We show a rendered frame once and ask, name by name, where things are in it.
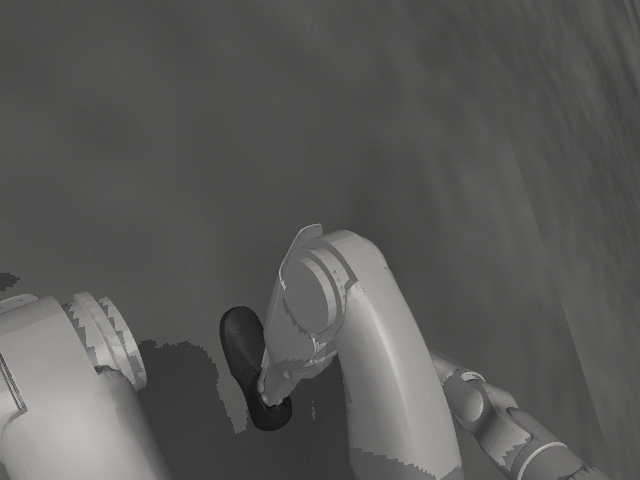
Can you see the right robot arm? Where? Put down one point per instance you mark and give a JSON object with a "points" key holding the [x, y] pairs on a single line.
{"points": [[520, 446]]}

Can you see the right robot foot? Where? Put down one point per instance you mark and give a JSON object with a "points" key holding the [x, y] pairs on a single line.
{"points": [[242, 340]]}

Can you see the right robot hand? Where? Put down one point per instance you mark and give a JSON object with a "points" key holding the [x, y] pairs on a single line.
{"points": [[444, 364]]}

